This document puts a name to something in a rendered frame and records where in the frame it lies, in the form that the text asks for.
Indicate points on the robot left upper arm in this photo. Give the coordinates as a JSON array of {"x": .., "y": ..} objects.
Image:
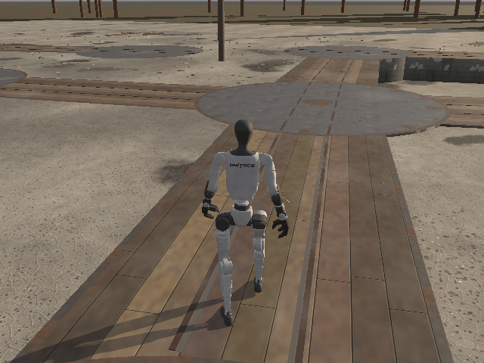
[{"x": 215, "y": 171}]

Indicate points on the left robot shin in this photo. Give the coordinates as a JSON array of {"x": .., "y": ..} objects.
[{"x": 226, "y": 288}]

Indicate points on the robot right upper arm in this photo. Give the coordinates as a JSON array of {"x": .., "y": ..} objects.
[{"x": 270, "y": 174}]

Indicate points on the robot left hand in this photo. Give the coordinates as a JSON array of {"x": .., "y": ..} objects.
[{"x": 211, "y": 208}]

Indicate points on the right robot forearm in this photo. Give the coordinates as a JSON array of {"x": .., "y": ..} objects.
[{"x": 279, "y": 205}]

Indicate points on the right robot thigh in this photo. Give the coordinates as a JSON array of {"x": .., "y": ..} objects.
[{"x": 259, "y": 221}]

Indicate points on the left robot forearm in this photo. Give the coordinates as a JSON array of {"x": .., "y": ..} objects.
[{"x": 208, "y": 196}]

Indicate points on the robot right hand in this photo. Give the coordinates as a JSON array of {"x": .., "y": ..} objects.
[{"x": 285, "y": 226}]

